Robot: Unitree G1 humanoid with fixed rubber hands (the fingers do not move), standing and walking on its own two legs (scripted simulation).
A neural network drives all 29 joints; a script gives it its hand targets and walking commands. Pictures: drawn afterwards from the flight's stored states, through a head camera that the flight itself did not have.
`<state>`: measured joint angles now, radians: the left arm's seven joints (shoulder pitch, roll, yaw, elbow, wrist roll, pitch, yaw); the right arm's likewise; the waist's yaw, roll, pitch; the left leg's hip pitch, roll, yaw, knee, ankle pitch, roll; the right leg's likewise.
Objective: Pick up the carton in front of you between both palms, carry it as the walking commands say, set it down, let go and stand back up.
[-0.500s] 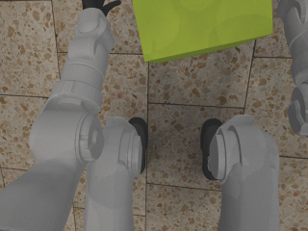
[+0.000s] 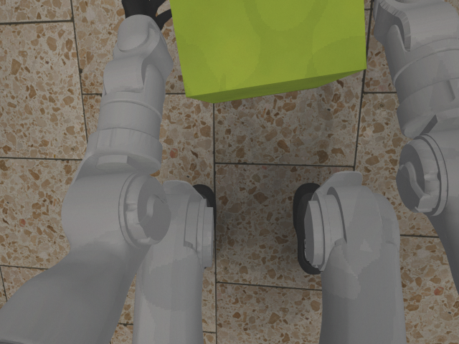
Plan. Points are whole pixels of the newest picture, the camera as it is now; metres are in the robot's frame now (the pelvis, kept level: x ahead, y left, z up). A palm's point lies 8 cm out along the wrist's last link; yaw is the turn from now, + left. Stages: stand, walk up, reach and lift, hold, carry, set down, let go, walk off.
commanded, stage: reach and lift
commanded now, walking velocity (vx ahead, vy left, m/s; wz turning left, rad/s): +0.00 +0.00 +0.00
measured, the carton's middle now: (259, 24) +0.54 -0.05 -0.24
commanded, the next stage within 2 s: none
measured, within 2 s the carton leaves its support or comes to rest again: neither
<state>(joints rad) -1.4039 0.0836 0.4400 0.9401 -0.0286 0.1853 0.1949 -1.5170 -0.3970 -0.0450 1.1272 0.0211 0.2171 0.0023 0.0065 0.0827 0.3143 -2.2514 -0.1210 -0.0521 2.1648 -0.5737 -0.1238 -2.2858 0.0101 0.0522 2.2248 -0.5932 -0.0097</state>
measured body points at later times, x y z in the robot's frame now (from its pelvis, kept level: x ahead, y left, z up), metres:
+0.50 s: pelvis -0.01 +0.02 +0.10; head +0.26 -0.05 +0.45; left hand +0.51 +0.09 +0.03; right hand +0.50 -0.21 +0.02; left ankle +0.12 +0.14 -0.33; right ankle +0.10 -0.12 -0.33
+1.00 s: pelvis +0.03 +0.01 +0.22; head +0.22 -0.03 +0.63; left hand +0.48 +0.11 +0.18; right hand +0.46 -0.20 +0.17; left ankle +0.12 +0.14 -0.33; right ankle +0.10 -0.12 -0.33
